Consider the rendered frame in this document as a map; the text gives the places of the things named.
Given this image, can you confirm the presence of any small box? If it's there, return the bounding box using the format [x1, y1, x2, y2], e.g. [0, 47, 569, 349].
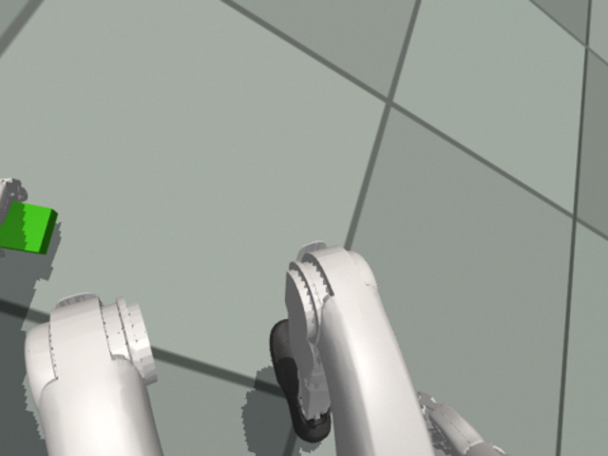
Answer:
[0, 201, 58, 255]

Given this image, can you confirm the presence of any left robot hand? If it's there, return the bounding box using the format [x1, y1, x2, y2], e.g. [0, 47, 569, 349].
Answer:
[0, 179, 28, 257]

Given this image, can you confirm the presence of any right robot hand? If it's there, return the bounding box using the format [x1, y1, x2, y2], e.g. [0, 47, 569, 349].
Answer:
[416, 390, 485, 456]

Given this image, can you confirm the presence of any right robot foot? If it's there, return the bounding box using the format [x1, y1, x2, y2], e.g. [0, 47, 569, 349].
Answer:
[270, 319, 331, 443]

